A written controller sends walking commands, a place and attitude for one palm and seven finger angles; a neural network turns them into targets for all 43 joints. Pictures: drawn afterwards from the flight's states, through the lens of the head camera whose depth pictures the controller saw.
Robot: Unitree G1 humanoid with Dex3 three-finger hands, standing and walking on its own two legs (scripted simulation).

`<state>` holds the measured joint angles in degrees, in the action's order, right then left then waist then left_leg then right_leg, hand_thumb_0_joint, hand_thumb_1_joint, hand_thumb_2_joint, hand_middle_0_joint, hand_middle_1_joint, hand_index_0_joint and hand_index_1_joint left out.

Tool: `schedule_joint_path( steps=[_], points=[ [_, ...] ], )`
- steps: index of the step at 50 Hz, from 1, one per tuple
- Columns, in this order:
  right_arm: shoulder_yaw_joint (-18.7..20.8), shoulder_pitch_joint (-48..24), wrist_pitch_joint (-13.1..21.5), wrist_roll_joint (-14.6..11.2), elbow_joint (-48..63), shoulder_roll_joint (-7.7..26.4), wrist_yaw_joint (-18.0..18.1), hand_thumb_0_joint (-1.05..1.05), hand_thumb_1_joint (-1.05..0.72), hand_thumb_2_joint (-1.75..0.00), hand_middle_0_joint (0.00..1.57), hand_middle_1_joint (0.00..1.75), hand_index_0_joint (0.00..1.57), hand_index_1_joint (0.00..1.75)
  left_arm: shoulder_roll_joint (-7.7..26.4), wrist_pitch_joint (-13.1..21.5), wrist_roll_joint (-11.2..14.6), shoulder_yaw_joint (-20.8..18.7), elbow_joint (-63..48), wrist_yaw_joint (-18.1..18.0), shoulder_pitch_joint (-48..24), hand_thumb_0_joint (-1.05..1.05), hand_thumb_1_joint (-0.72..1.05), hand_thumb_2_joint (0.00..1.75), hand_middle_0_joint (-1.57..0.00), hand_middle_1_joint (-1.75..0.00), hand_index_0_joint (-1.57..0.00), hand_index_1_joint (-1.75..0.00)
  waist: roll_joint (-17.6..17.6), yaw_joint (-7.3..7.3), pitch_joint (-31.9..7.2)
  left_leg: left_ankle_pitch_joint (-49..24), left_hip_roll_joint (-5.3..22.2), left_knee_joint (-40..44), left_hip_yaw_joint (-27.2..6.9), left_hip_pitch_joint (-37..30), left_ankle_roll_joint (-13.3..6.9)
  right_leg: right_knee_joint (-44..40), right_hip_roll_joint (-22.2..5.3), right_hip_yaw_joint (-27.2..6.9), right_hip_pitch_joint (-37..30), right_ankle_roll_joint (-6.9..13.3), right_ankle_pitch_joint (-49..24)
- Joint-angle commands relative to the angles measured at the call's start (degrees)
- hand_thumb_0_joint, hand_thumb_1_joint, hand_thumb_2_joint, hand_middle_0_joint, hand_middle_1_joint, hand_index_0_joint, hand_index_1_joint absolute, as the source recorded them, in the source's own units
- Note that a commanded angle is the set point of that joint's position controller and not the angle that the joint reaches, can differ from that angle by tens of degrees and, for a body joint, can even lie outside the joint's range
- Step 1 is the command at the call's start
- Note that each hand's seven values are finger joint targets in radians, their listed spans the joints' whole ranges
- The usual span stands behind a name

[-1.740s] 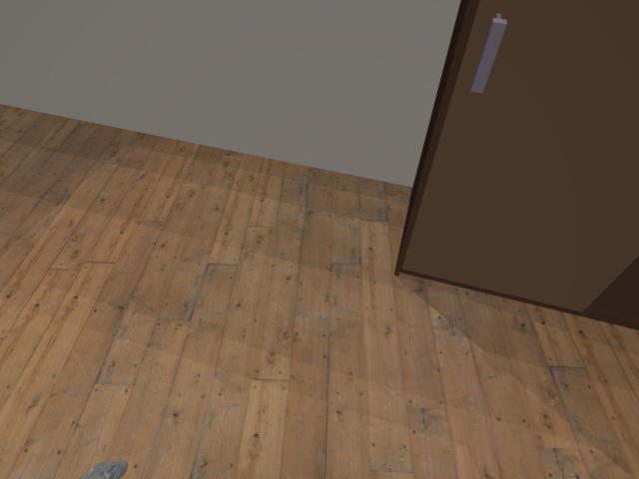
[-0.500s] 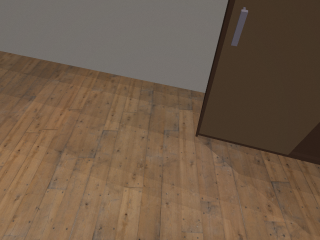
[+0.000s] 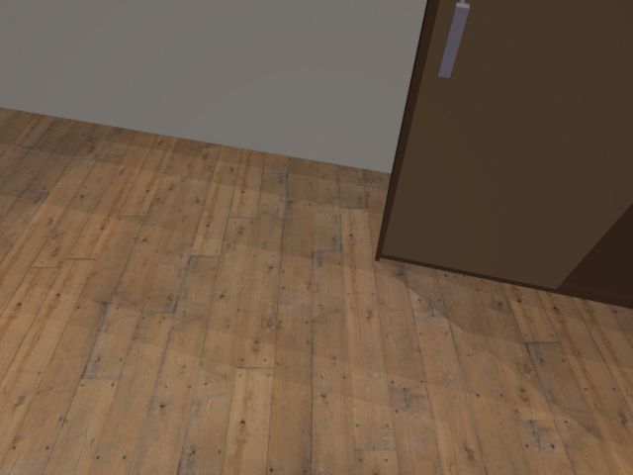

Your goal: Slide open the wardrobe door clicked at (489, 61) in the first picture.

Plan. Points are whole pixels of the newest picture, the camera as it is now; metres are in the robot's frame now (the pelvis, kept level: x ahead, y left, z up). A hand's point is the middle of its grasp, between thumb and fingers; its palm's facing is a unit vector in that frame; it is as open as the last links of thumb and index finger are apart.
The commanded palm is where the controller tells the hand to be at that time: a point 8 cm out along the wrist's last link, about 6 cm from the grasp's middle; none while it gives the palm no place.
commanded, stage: walk to a spot facing it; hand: left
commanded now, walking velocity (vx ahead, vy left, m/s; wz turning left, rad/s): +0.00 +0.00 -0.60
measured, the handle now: (453, 37) +0.98 -0.23 +0.12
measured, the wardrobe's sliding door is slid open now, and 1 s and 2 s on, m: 0.00 0.00 0.00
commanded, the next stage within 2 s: turn to face it in 1.80 s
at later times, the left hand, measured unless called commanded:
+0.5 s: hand out of the picture +0.06 +0.16 -0.16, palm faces -0.20 -0.95 -0.25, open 7.4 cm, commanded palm none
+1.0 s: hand (203, 469) +0.16 +0.18 -0.16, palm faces -0.52 -0.83 -0.20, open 7.4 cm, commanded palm none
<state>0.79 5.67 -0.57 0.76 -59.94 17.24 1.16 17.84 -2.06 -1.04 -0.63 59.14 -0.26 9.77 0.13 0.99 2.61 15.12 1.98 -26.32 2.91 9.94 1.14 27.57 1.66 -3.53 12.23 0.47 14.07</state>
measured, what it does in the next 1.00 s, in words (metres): steps on the spot, turning right: left foot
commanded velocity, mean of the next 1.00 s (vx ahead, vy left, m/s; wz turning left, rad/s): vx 0.06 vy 0.00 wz -0.60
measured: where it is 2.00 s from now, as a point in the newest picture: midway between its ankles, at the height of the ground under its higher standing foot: outside the picture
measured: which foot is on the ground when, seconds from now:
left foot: down 0.00-0.24, up 0.26-0.70, down 0.72-1.00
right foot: down 0.00-0.72, up 0.74-1.00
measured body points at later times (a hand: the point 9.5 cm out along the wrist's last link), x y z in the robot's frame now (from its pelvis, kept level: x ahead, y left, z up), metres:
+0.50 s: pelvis -0.03 -0.02 +0.00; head +0.01 -0.04 +0.45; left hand +0.07 +0.21 -0.14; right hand +0.01 -0.29 -0.15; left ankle -0.01 +0.14 -0.67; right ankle -0.02 -0.10 -0.74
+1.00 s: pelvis -0.03 +0.03 +0.01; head +0.00 +0.05 +0.45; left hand +0.18 +0.22 -0.14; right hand -0.12 -0.21 -0.12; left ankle +0.00 +0.14 -0.74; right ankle -0.11 -0.09 -0.67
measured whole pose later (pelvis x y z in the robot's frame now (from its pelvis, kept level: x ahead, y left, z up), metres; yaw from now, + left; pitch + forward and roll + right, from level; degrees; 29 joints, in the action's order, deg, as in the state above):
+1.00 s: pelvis -0.03 +0.03 +0.01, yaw -34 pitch +0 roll -2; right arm 1.7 15.5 0.9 1.7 -52.6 11.3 1.1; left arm 16.1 -4.8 -2.2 -5.6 51.9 3.5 12.2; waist 1.2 0.2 1.6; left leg 16.6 5.9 -25.1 10.0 8.4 -0.2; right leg 57.2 -2.4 1.2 27.6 -3.9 21.5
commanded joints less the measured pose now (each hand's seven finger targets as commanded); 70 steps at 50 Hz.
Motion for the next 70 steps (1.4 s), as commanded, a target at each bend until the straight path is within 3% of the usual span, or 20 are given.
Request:
schedule_joint_path(
  steps=[1,7,10,11,12,13,19,29,34,36,37,40,42,53,55,57,58,59,64,70],
  points=[
    [2.7,3.0,-0.1,0.0,5.6,7.6,0.8,0.0,-0.9,-0.9,0.2,0.3,0.2,0.3,7.7,-0.2,-0.1,-2.6,-6.5,-0.2,0.6,0.0,0.9,0.9,-0.2,-0.3,-0.2,-0.3,0.3,-1.59,-3.5,-6.7,6.9,-1.4,-2.6,-1.2,-1.8,1.7,-6.2,-7.6,6.4,1.8,-15.9],
    [4.3,1.0,0.7,0.3,9.1,8.7,0.7,0.0,-0.9,-0.9,0.2,0.3,0.2,0.3,3.1,-0.9,0.0,-3.7,-10.2,0.7,2.0,0.0,0.9,0.9,-0.2,-0.3,-0.2,-0.3,-12.7,-0.47,-3.0,-14.8,20.9,6.3,-9.9,3.0,-11.0,27.9,-1.8,2.6,11.4,-1.6,14.9],
    [4.8,-1.9,0.4,0.7,10.4,8.2,0.7,0.0,-0.9,-0.9,0.2,0.3,0.2,0.3,1.7,-0.2,-0.1,-4.3,-9.4,1.2,8.7,0.0,0.9,0.9,-0.2,-0.3,-0.2,-0.3,-6.4,3.41,-3.9,-16.4,16.7,-6.4,-1.2,6.5,-6.3,13.0,-3.4,4.5,1.5,-1.0,7.3],
    [4.6,-0.7,-0.2,0.3,10.5,6.5,0.4,0.0,-0.9,-0.9,0.2,0.3,0.2,0.3,4.4,0.8,-0.4,-4.9,-8.7,1.0,11.8,0.0,0.9,0.9,-0.2,-0.3,-0.2,-0.3,2.2,4.28,-4.5,-8.1,10.7,-20.5,4.1,10.5,-1.5,-0.3,-6.4,-0.7,-3.2,-0.2,-5.5],
    [3.6,0.9,-0.3,-0.1,12.8,1.1,0.0,0.0,-0.9,-0.9,0.2,0.3,0.2,0.3,11.3,1.8,-1.1,-6.0,-9.0,0.0,12.8,0.0,0.9,0.9,-0.2,-0.3,-0.2,-0.3,22.4,3.34,-3.3,18.6,0.2,-37.0,5.3,26.6,2.8,-8.6,-21.3,-28.3,-6.6,5.3,-23.8],
    [3.6,-0.6,-0.8,-0.2,13.6,2.6,0.4,0.0,-0.9,-0.9,0.2,0.3,0.2,0.3,11.1,1.5,0.0,-5.6,-9.5,-0.8,13.8,0.0,0.9,0.9,-0.2,-0.3,-0.2,-0.3,13.7,4.11,-4.7,19.8,1.6,-41.3,-4.0,24.4,2.2,-10.5,-24.6,-29.4,-2.9,11.1,-24.5],
    [3.9,2.3,-0.9,0.2,9.9,1.2,0.2,0.0,-0.9,-0.9,0.2,0.3,0.2,0.3,5.7,1.6,-0.1,-5.1,-11.2,-0.7,5.0,0.0,0.9,0.9,-0.2,-0.3,-0.2,-0.3,4.9,-0.31,-6.1,5.7,2.2,-38.5,-4.1,20.5,3.0,-7.9,-13.3,-17.2,-1.7,9.2,-16.0],
    [3.4,-1.1,-0.3,-0.4,12.4,0.8,0.7,0.0,-0.9,-0.9,0.2,0.3,0.2,0.3,6.9,0.7,-0.5,-6.0,-10.4,-0.5,7.6,0.0,0.9,0.9,-0.2,-0.3,-0.2,-0.3,7.4,2.04,-6.7,9.5,-0.6,-20.7,-4.0,15.6,2.4,-7.8,-11.4,-23.9,-3.8,10.4,-17.0],
    [3.5,8.5,0.7,-1.0,11.1,1.4,1.3,0.0,-0.9,-0.9,0.2,0.3,0.2,0.3,7.1,-0.1,-0.2,-6.1,-12.0,-0.3,1.4,0.0,0.9,0.9,-0.2,-0.3,-0.2,-0.3,8.4,-2.58,-8.7,1.6,-1.8,1.3,-3.3,-1.9,0.4,-4.0,-7.5,-23.6,5.9,5.4,-13.0],
    [4.8,8.5,1.4,0.0,12.0,9.4,1.6,0.0,-0.9,-0.9,0.2,0.3,0.2,0.3,1.5,-0.3,0.5,-5.1,-14.0,0.7,2.2,0.0,0.9,0.9,-0.2,-0.3,-0.2,-0.3,-15.4,-2.7,-6.7,2.8,18.9,13.7,-23.8,-13.7,-6.0,14.3,5.3,-8.1,26.6,-0.8,11.7],
    [4.8,6.5,0.8,0.1,13.5,10.5,1.4,0.0,-0.9,-0.9,0.2,0.3,0.2,0.3,3.2,-0.3,-0.4,-5.9,-14.5,0.9,0.6,0.0,0.9,0.9,-0.2,-0.3,-0.2,-0.3,-14.9,-2.74,-3.1,1.6,26.7,14.9,-27.0,-2.4,-10.5,28.4,2.6,-2.3,25.2,-3.0,17.5],
    [3.2,-0.8,1.3,0.6,15.0,4.9,1.3,0.0,-0.9,-0.9,0.2,0.3,0.2,0.3,3.1,-0.9,-0.9,-6.7,-11.8,2.0,3.7,0.0,0.9,0.9,-0.2,-0.3,-0.2,-0.3,-7.1,1.85,0.0,-5.9,16.4,11.6,-11.4,5.3,-8.8,44.2,0.0,-0.8,21.9,-4.4,8.8],
    [3.2,3.0,1.7,0.8,14.0,4.5,1.2,0.0,-0.9,-0.9,0.2,0.3,0.2,0.3,1.5,-1.0,-0.7,-5.8,-12.1,2.7,3.0,0.0,0.9,0.9,-0.2,-0.3,-0.2,-0.3,-9.3,0.35,-1.9,-4.9,13.8,10.2,-6.6,-1.3,-8.1,40.9,-1.3,1.7,23.6,-4.7,7.4],
    [4.7,15.1,2.8,1.3,7.8,6.8,-0.1,0.0,-0.9,-0.9,0.2,0.3,0.2,0.3,-1.4,0.3,-0.7,-4.3,-14.7,4.4,-8.3,0.0,0.9,0.9,-0.2,-0.3,-0.2,-0.3,-11.2,-4.81,1.1,3.0,19.6,12.0,0.2,-4.4,-7.7,14.3,-4.9,9.6,16.0,-2.9,9.3],
    [4.7,14.8,2.8,1.4,7.3,7.2,-0.2,0.0,-0.9,-0.9,0.2,0.3,0.2,0.3,-1.7,0.9,-0.7,-4.5,-14.0,4.2,-6.6,0.0,0.9,0.9,-0.2,-0.3,-0.2,-0.3,-10.2,-3.71,-0.4,0.5,19.6,8.1,2.7,-3.0,-6.4,8.2,-3.5,11.1,9.3,-1.7,9.0],
    [4.4,13.4,2.7,0.9,7.3,6.5,-0.7,0.0,-0.9,-0.9,0.2,0.3,0.2,0.3,1.5,2.2,-0.8,-5.3,-9.9,3.5,5.2,0.0,0.9,0.9,-0.2,-0.3,-0.2,-0.3,-2.7,2.54,-6.1,-4.4,15.3,-10.4,9.8,4.6,-1.8,-2.2,-2.0,11.6,-10.6,1.0,2.5],
    [3.2,13.3,2.7,0.0,9.0,2.2,-1.7,0.0,-0.9,-0.9,0.2,0.3,0.2,0.3,9.3,3.2,-1.1,-6.7,-7.5,2.4,13.4,0.0,0.9,0.9,-0.2,-0.3,-0.2,-0.3,14.4,6.12,-11.2,8.0,9.9,-28.5,14.1,22.3,1.3,-8.3,-16.5,-8.1,-27.6,6.6,11.5],
    [2.4,5.9,2.7,0.4,13.3,1.1,-1.6,0.0,-0.9,-0.9,0.2,0.3,0.2,0.3,14.0,3.0,0.4,-7.7,-6.1,1.5,18.4,0.0,0.9,0.9,-0.2,-0.3,-0.2,-0.3,18.8,8.65,-9.4,21.6,4.7,-40.8,6.7,35.3,2.2,-12.9,-26.2,-27.8,-27.4,11.5,4.1],
    [3.4,8.7,1.9,1.3,8.8,1.2,-1.9,0.0,-0.9,-0.9,0.2,0.3,0.2,0.3,5.6,3.8,-0.5,-5.0,-8.7,0.4,2.5,0.0,0.9,0.9,-0.2,-0.3,-0.2,-0.3,7.7,-1.03,0.9,5.7,8.4,-35.2,1.1,25.5,3.1,-15.4,-16.6,-9.4,-1.3,9.1,8.4],
    [3.2,8.2,2.7,0.7,9.4,-0.9,-2.8,0.0,-0.9,-0.9,0.2,0.3,0.2,0.3,5.6,5.0,-0.5,-4.7,-5.6,0.5,4.1,0.0,0.9,0.9,-0.2,-0.3,-0.2,-0.3,8.2,-1.69,2.0,-0.9,5.5,-18.3,3.5,17.7,2.9,-14.8,-13.7,-6.1,2.0,8.1,3.9]
  ],
)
